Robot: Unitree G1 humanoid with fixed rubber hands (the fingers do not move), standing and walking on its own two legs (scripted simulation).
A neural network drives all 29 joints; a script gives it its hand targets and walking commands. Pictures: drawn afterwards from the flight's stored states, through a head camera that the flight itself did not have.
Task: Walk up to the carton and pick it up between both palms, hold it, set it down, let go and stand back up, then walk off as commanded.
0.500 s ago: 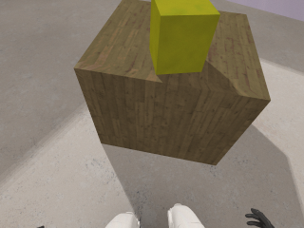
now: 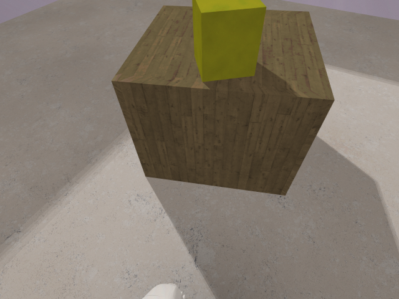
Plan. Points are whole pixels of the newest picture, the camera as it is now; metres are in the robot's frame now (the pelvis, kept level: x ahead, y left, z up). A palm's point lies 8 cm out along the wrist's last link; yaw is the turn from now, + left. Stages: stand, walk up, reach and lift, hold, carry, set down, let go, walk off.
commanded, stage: walk off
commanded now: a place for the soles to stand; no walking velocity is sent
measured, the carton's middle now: (224, 35) +0.99 -0.04 +0.05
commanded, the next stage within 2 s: stand in 0.80 s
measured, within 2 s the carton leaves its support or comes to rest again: neither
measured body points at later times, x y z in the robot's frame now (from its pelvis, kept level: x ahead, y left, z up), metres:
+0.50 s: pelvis +0.05 -0.02 -0.02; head +0.06 -0.02 +0.43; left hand +0.10 +0.29 -0.13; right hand +0.13 -0.33 -0.12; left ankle +0.01 +0.14 -0.73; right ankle +0.10 -0.14 -0.74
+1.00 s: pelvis +0.14 +0.00 -0.01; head +0.18 +0.01 +0.44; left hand +0.19 +0.32 -0.12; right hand +0.31 -0.30 -0.10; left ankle +0.17 +0.13 -0.73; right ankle +0.10 -0.14 -0.73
